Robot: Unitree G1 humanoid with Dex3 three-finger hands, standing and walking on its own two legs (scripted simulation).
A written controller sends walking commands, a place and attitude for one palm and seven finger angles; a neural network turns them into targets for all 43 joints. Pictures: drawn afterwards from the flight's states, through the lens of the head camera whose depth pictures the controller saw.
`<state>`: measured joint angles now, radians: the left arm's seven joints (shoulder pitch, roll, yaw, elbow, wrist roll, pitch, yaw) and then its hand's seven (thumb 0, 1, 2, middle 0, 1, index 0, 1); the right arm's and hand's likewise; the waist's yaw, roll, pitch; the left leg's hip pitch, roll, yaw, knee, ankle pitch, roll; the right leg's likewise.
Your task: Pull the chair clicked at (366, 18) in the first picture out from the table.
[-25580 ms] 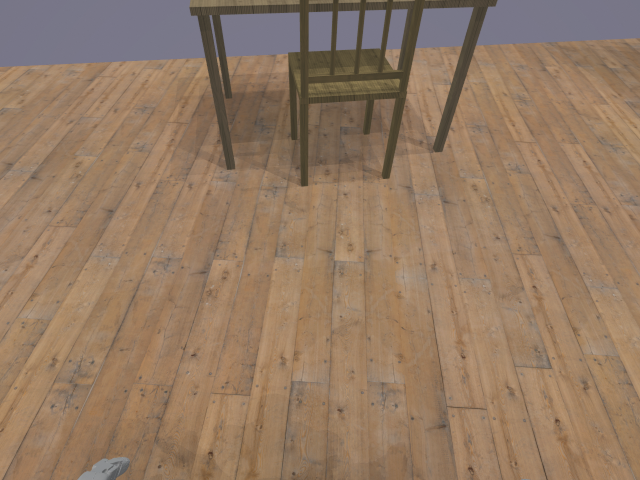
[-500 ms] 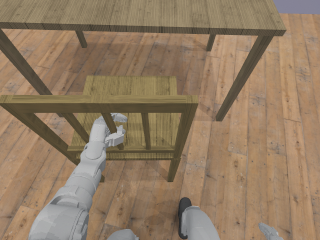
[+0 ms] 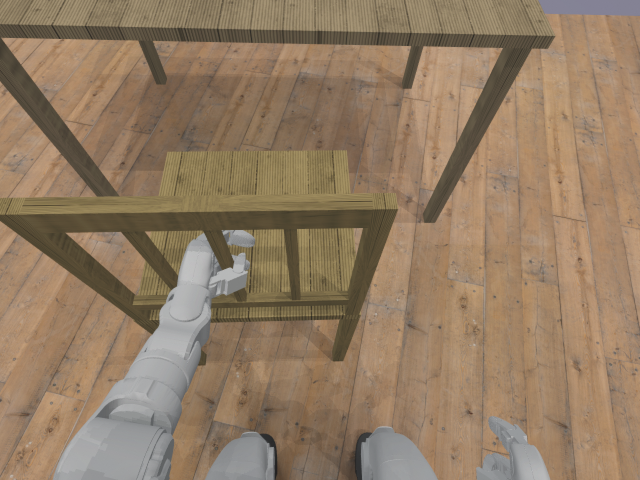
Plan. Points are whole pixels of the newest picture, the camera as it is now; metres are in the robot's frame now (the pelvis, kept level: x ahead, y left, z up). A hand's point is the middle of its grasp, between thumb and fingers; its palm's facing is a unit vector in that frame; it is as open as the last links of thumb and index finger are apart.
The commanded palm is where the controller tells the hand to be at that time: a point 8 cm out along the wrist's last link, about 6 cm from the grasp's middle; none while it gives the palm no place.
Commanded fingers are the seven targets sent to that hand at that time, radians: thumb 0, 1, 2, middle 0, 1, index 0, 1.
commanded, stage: step backward, pulling the chair out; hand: left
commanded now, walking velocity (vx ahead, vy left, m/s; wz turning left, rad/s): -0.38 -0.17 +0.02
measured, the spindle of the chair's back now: (228, 267) +0.39 +0.14 -0.08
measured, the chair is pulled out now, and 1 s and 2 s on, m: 0.32 0.60 0.70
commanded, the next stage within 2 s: stop walking, hand still on the chair in 0.76 s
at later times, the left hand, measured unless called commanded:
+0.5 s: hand (225, 364) +0.25 +0.13 -0.06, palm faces -0.06 -0.98 -0.18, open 4.8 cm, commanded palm +0.24 +0.18 -0.06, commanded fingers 0.00 0.90 0.90 -0.50 -1.45 -0.50 -1.45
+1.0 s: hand out of the picture +0.09 +0.11 -0.05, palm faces -0.01 -0.98 -0.18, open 4.9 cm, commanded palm +0.08 +0.16 -0.04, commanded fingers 0.00 0.90 0.90 -0.50 -1.45 -0.50 -1.45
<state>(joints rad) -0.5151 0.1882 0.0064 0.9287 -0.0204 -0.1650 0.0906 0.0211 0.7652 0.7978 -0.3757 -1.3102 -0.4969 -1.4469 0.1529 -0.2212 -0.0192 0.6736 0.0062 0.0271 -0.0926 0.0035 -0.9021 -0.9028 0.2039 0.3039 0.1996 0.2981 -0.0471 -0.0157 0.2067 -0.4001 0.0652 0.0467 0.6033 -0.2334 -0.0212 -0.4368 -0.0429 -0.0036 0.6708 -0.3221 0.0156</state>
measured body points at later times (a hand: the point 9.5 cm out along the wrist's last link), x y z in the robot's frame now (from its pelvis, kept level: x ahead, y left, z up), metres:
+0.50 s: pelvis -0.12 +0.01 +0.01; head -0.03 +0.02 +0.45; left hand +0.25 +0.18 -0.04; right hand -0.03 -0.27 -0.11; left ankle -0.11 +0.14 -0.73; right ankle -0.08 -0.13 -0.70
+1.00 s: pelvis -0.26 -0.01 +0.00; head -0.20 -0.02 +0.45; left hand +0.09 +0.16 -0.03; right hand -0.17 -0.31 -0.11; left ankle -0.29 +0.11 -0.73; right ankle -0.19 -0.16 -0.73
